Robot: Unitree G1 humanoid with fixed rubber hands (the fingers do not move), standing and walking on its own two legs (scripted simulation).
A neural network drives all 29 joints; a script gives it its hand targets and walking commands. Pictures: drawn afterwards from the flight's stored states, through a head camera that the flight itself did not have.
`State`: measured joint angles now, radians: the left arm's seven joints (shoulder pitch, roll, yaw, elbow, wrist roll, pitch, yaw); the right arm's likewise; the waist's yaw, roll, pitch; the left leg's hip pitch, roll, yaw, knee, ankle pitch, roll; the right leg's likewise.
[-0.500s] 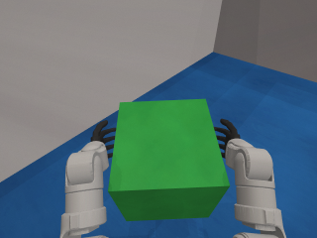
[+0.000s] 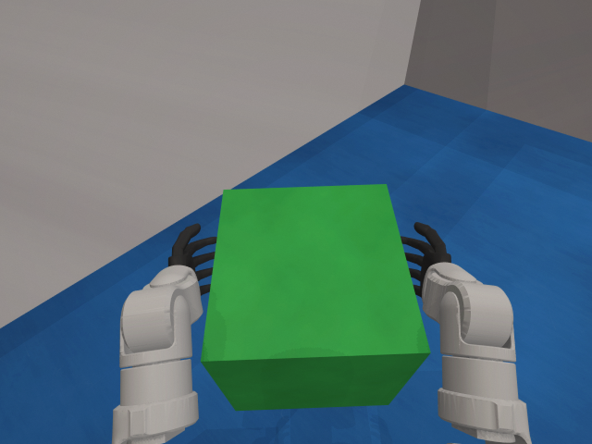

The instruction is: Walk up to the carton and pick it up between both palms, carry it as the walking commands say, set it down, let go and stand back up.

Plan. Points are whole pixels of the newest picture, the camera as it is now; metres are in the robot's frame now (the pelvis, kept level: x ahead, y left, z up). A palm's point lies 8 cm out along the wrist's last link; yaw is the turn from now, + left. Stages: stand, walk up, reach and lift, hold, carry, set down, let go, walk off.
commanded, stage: carry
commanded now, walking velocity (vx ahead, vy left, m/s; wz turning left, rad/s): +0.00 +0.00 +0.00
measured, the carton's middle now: (308, 300) +0.33 +0.01 +0.04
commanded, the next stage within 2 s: none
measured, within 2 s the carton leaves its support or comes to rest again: neither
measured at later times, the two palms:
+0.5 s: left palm (186, 362) +0.22 +0.15 +0.06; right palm (441, 325) +0.27 -0.16 +0.07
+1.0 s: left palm (209, 418) +0.15 +0.11 +0.09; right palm (453, 301) +0.29 -0.18 +0.09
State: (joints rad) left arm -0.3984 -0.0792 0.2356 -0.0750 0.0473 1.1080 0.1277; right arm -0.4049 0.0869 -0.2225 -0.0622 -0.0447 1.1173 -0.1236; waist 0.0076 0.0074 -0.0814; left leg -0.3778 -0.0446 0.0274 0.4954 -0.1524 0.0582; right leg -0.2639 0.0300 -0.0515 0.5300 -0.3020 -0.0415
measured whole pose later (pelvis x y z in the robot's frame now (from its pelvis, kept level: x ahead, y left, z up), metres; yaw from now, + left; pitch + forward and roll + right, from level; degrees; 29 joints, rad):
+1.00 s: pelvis +0.02 -0.14 -0.01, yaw +28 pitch +5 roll -1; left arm 0.02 -0.13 0.07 -0.52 0.04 1.18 0.10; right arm 0.05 0.13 -0.09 -0.58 -0.07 1.21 -0.08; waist -0.01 0.04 -0.14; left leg -0.56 0.06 -0.10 0.73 -0.36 -0.05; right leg -0.37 -0.05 -0.11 0.58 -0.27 0.01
